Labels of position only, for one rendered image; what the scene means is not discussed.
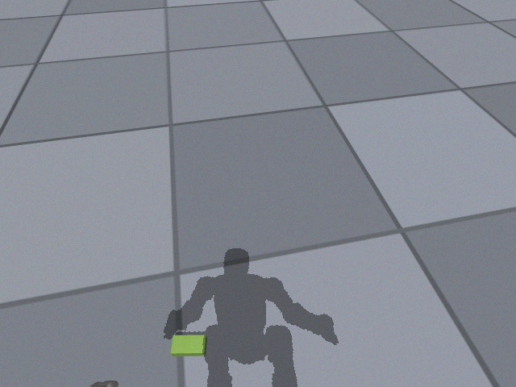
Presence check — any small box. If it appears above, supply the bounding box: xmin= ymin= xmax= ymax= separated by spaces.
xmin=170 ymin=335 xmax=207 ymax=356

